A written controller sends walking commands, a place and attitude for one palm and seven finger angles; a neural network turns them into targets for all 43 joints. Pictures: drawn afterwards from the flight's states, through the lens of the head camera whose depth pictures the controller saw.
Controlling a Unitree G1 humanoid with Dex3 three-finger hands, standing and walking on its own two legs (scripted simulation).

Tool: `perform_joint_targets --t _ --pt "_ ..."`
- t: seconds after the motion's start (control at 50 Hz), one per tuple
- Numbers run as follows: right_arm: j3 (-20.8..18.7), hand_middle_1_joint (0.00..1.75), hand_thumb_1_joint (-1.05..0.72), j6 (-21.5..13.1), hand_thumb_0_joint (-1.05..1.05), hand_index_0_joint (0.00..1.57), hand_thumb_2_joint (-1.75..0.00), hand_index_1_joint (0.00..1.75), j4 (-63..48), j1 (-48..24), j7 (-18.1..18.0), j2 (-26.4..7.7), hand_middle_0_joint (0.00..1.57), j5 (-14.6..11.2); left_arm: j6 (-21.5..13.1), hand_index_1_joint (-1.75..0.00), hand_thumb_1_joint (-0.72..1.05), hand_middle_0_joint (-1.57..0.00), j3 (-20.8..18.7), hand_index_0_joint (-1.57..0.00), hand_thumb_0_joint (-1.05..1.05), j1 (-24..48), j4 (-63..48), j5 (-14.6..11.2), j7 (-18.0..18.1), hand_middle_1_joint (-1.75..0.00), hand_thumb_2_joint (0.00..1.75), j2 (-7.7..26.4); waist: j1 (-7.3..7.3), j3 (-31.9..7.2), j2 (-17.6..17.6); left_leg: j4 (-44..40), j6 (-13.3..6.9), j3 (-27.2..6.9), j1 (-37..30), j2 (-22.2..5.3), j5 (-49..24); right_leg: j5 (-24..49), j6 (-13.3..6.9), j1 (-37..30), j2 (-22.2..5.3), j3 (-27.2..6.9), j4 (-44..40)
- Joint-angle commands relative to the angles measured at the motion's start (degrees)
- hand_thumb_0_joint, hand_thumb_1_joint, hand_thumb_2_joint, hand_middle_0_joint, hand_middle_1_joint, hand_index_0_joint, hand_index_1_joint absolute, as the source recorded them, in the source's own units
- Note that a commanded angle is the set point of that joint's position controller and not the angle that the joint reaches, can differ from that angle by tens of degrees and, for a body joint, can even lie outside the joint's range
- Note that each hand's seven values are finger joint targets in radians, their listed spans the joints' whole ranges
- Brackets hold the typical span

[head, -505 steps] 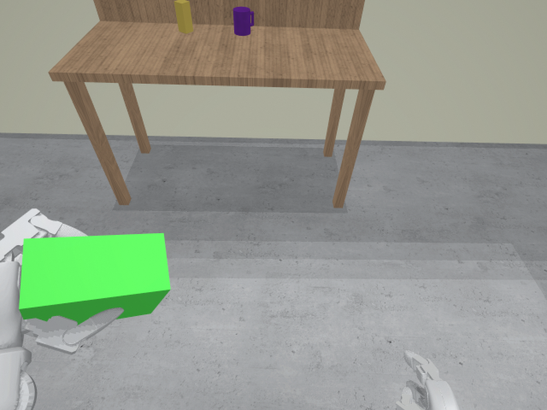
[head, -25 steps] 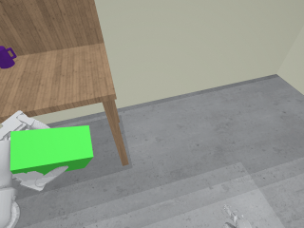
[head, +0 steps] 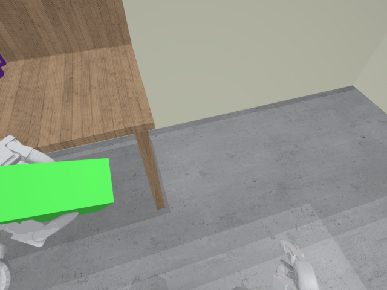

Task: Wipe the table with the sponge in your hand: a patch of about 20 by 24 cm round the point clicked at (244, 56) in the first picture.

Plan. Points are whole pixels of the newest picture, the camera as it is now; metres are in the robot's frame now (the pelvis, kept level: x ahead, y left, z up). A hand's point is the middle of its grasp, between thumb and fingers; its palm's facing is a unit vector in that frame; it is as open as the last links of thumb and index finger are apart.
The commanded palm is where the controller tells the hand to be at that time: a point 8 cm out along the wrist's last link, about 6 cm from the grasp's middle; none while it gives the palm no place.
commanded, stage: take the last steps up to it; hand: left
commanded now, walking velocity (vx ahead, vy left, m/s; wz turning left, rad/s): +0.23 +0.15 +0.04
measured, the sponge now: (75, 190) +0.24 +0.20 +0.15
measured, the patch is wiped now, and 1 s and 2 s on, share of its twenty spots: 0.00 0.00 0.00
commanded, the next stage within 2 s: come to a stop and stand still in 0.38 s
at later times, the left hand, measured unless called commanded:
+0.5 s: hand (27, 135) +0.32 +0.30 +0.17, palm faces +0.37 -0.80 -0.48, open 10.2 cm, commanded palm +0.25 +0.35 +0.18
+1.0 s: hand (55, 135) +0.33 +0.26 +0.17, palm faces +0.33 -0.82 -0.47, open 10.2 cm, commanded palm +0.27 +0.31 +0.18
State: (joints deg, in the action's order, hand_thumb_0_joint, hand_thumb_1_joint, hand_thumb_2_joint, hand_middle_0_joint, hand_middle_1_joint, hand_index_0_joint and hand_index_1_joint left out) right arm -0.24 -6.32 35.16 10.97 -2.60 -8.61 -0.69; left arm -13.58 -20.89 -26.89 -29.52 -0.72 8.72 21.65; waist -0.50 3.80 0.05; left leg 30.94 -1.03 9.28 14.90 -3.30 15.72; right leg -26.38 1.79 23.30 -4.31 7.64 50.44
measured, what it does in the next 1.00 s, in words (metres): walks ahead: right foot, then left foot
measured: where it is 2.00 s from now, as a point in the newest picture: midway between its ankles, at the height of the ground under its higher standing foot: outside the picture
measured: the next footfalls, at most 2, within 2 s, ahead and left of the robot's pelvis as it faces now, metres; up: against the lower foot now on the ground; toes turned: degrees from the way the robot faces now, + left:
right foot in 0.08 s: +0.08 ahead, -0.09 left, +0.00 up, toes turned -10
left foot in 0.42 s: +0.18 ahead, +0.18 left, +0.00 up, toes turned +10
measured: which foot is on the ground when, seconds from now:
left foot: down 0.00-0.08, up 0.10-0.40, down 0.42-0.84, up 0.86-1.00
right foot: up 0.00-0.06, down 0.08-0.44, up 0.46-0.78, down 0.80-1.00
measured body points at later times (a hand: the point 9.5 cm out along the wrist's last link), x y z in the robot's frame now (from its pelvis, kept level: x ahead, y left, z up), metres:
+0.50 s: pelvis +0.09 +0.07 -0.01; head +0.15 +0.08 +0.44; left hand +0.30 +0.34 +0.20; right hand +0.27 -0.19 -0.09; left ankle +0.14 +0.18 -0.73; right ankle +0.04 -0.07 -0.69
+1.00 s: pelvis +0.10 +0.04 +0.00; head +0.13 +0.01 +0.45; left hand +0.30 +0.30 +0.20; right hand +0.26 -0.20 -0.10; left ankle +0.07 +0.18 -0.68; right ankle +0.13 -0.02 -0.73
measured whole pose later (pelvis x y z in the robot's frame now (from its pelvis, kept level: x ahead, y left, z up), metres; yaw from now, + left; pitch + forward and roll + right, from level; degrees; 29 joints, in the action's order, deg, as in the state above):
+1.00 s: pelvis +0.10 +0.04 +0.00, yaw -2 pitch +0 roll +3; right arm 1.1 -2.0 34.5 9.5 -3.2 -12.2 -0.7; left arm -9.5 -19.4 -28.6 -29.2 -1.6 8.9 20.5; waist -1.3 3.9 0.3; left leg 53.4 2.8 2.5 21.6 -0.6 26.4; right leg -12.8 -5.8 16.7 0.1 7.0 29.5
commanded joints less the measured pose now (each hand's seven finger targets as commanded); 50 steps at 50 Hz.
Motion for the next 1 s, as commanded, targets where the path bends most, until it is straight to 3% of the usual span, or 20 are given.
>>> perform_joint_targets --t 0.0,0.04,0.06,0.08,0.1,0.14,0.2,0.28,0.36,0.38,0.4,0.42,0.46,0.5,0.56,0.74,0.78,0.84,0.88,0.98 --pt "-2.76 0.3 -0.9 -2.3 0.0 0.2 -0.9 0.3 -6.71 -2.77 -0.9 -9.27 0.2 0.31 -2.9 -1.6 0.1 -1.2 -6.84 -1.2 0.0 -0.1 -10.97 -1.06 1.06 -1.6 1.3 9.03 0.66 -8.43 9.71 -7.82 -6.31 -9.54 -1.1 -11.15 -6.8 4.67 -0.34 -9.41 1.88 3.02 -16.65" --pt "-2.78 0.3 -0.9 -1.23 0.0 0.2 -0.9 0.3 -6.49 -3.02 -1.03 -8.81 0.2 0.18 -2.41 -1.6 0.1 -1.2 -7.23 -1.2 0.0 1.38 -7.49 -0.65 0.92 -1.6 1.3 9.43 0.89 -9.18 0.19 6.06 -3.4 -5.29 7.88 -6.97 -1.02 10.59 -3.61 -19.86 -3.8 -5.76 -27.16" --pt "-2.48 0.3 -0.9 -0.58 0.0 0.2 -0.9 0.3 -7.22 -3.2 -0.78 -7.61 0.2 0.22 -2.34 -1.6 0.1 -1.2 -8.61 -1.2 0.0 2.42 -6.15 -0.46 1.02 -1.6 1.3 11.56 0.51 -9.56 -13.51 19.77 -0.42 -0.75 19.53 0.03 7.83 14.75 -9.18 -26.06 -15.82 -26.32 -31.56" --pt "-2.93 0.3 -0.9 -0.46 0.0 0.2 -0.9 0.3 -8.0 -4.35 -0.07 -8.67 0.2 -0.12 -1.93 -1.6 0.1 -1.2 -9.24 -1.2 0.0 2.83 -2.96 -1.54 0.9 -1.6 1.3 11.13 1.38 -7.99 -18.65 31.89 1.25 -5.58 25.27 1.69 14.45 14.07 -12.04 -24.62 -22.65 -38.13 -35.42" --pt "-3.28 0.3 -0.9 -0.09 0.0 0.2 -0.9 0.3 -6.98 -4.41 0.44 -9.09 0.2 -0.06 -2.46 -1.6 0.1 -1.2 -7.91 -1.2 0.0 4.38 -4.07 -1.93 0.49 -1.6 1.3 10.54 0.79 -5.43 -15.24 38.24 2.02 -10.29 26.57 -0.14 11.83 12.3 -13.1 -21.78 -23.74 -37.13 -36.28" --pt "-1.83 0.3 -0.9 0.75 0.0 0.2 -0.9 0.3 -5.93 -5.11 0.58 -7.8 0.2 0.24 -4.03 -1.6 0.1 -1.2 -8.28 -1.2 0.0 2.83 -5.76 -1.39 0.16 -1.6 1.3 10.33 0.69 -4.27 -7.31 40.05 2.96 -10.69 26.89 -2.21 6.06 24.31 -11.51 -20.35 -19.71 -22.53 -33.7" --pt "-1.93 0.3 -0.9 1.24 0.0 0.2 -0.9 0.3 -6.6 -5.95 0.31 -7.66 0.2 0.59 -5.45 -1.6 0.1 -1.2 -7.38 -1.2 0.0 1.98 -8.94 -0.2 0.49 -1.6 1.3 10.04 0.54 -7.23 -7.42 27.24 2.79 -7.41 20.69 -2.64 3.9 42.88 -9.01 -20.28 -15.97 -10.01 -29.53" --pt "-2.74 0.3 -0.9 0.86 0.0 0.2 -0.9 0.3 -8.75 -5.62 0.32 -7.02 0.2 0.81 -4.79 -1.6 0.1 -1.2 -8.63 -1.2 0.0 -1.13 -13.96 -0.22 1.92 -1.6 1.3 10.91 2.03 -10.53 -10.18 8.42 1.95 -0.32 10.47 0.26 1.98 46.99 -8.54 -22.22 -14.99 -7.37 -26.58" --pt "-3.93 0.3 -0.9 0.91 0.0 0.2 -0.9 0.3 -9.44 -2.83 -0.65 -7.59 0.2 0.84 -4.51 -1.6 0.1 -1.2 -9.18 -1.2 0.0 0.03 -15.67 -0.1 2.66 -1.6 1.3 10.69 0.31 -12.99 -5.23 -5.9 1.81 3.47 -4.07 2.79 -7.56 38.27 -4.96 -17.36 -10.78 -4.47 -17.85" --pt "-4.67 0.3 -0.9 0.79 0.0 0.2 -0.9 0.3 -9.67 -2.05 -1.01 -8.72 0.2 0.34 -4.66 -1.6 0.1 -1.2 -8.34 -1.2 0.0 -0.04 -16.03 -0.38 2.55 -1.6 1.3 10.01 -0.45 -14.31 1.8 -7.76 0.38 -0.34 -11.5 -0.8 -10.94 31.62 -3.36 -12.3 -8.4 -2.87 -9.0" --pt "-5.25 0.3 -0.9 0.61 0.0 0.2 -0.9 0.3 -9.97 -1.73 -0.85 -10.26 0.2 0.1 -5.08 -1.6 0.1 -1.2 -8.53 -1.2 0.0 0.46 -16.87 -0.8 2.61 -1.6 1.3 9.64 -0.38 -15.86 13.64 -7.27 -5.34 -14.37 -19.01 -11.83 -26.97 7.14 -0.29 -0.57 -1.63 0.84 3.11" --pt "-5.46 0.3 -0.9 0.17 0.0 0.2 -0.9 0.3 -10.74 -1.33 -0.33 -10.32 0.2 -0.29 -5.6 -1.6 0.1 -1.2 -8.53 -1.2 0.0 1.28 -15.97 -0.49 2.45 -1.6 1.3 10.13 0.25 -15.21 16.01 -8.94 -10.58 -23.87 -18.1 -18.56 -32.71 -12.95 -0.39 5.64 1.63 -1.6 13.4" --pt "-5.05 0.3 -0.9 -0.43 0.0 0.2 -0.9 0.3 -9.07 -2.14 -0.26 -10.01 0.2 0.09 -5.5 -1.6 0.1 -1.2 -10.4 -1.2 0.0 1.18 -15.05 -0.73 2.05 -1.6 1.3 12.51 -0.22 -13.98 15.3 -10.12 -13.26 -24.69 -14.22 -19.29 -25.16 -8.83 -0.52 10.75 -1.26 -5.45 20.71" --pt "-4.42 0.3 -0.9 -0.53 0.0 0.2 -0.9 0.3 -8.71 -2.55 0.3 -9.49 0.2 -0.19 -4.77 -1.6 0.1 -1.2 -8.62 -1.2 0.0 -0.26 -17.32 -1.16 1.2 -1.6 1.3 10.7 0.09 -11.65 10.01 -9.43 -10.39 -17.79 -11.88 -16.72 -30.21 -2.77 0.22 10.36 -1.4 -5.11 15.45" --pt "-2.87 0.3 -0.9 -0.91 0.0 0.2 -0.9 0.3 -9.12 -2.3 0.87 -8.87 0.2 0.36 -2.8 -1.6 0.1 -1.2 -6.57 -1.2 0.0 -2.94 -18.0 -2.0 0.49 -1.6 1.3 8.39 0.08 -11.58 11.61 -10.41 -5.99 -10.37 -7.44 -14.03 -33.7 3.84 0.51 2.2 0.9 -2.61 3.89" --pt "-0.82 0.3 -0.9 -0.98 0.0 0.2 -0.9 0.3 -9.39 -1.68 -0.17 -8.54 0.2 0.68 0.8 -1.6 0.1 -1.2 -6.21 -1.2 0.0 1.13 -13.19 -2.1 0.77 -1.6 1.3 8.92 0.02 -10.01 10.99 -7.28 -2.29 -8.02 -5.87 -15.44 -27.25 11.8 0.08 -11.09 3.29 -1.94 -22.48" --pt "-0.58 0.3 -0.9 -0.65 0.0 0.2 -0.9 0.3 -9.86 -2.51 -0.24 -8.3 0.2 0.47 0.78 -1.6 0.1 -1.2 -6.27 -1.2 0.0 3.74 -13.63 -1.35 0.7 -1.6 1.3 9.62 -0.17 -11.03 5.84 -2.68 0.14 -5.88 0.08 -11.59 -16.44 27.33 -1.05 -17.74 0.0 -5.47 -26.41" --pt "-0.75 0.3 -0.9 -0.52 0.0 0.2 -0.9 0.3 -10.21 -2.16 0.01 -7.19 0.2 -0.2 1.72 -1.6 0.1 -1.2 -5.82 -1.2 0.0 1.01 -9.74 -2.42 0.87 -1.6 1.3 9.3 0.47 -11.45 -10.56 15.96 3.74 -4.64 6.25 1.56 12.07 51.88 -8.41 -15.89 -14.6 -22.39 -29.83" --pt "0.21 0.3 -0.9 0.51 0.0 0.2 -0.9 0.3 -9.81 -4.08 0.1 -6.25 0.2 0.04 1.43 -1.6 0.1 -1.2 -7.73 -1.2 0.0 0.89 -10.8 -1.87 1.32 -1.6 1.3 10.75 0.5 -12.68 -6.96 25.09 3.56 -9.94 10.31 1.71 14.54 51.14 -9.79 -17.54 -16.49 -21.99 -28.71" --pt "-0.05 0.3 -0.9 2.78 0.0 0.2 -0.9 0.3 -10.28 -5.68 -1.62 -6.69 0.2 0.16 0.09 -1.6 0.1 -1.2 -9.06 -1.2 0.0 -2.32 -10.89 -1.29 2.46 -1.6 1.3 10.66 0.65 -13.82 -5.56 21.89 3.83 -8.21 10.44 1.62 10.67 48.47 -8.88 -21.07 -13.48 -14.44 -28.19"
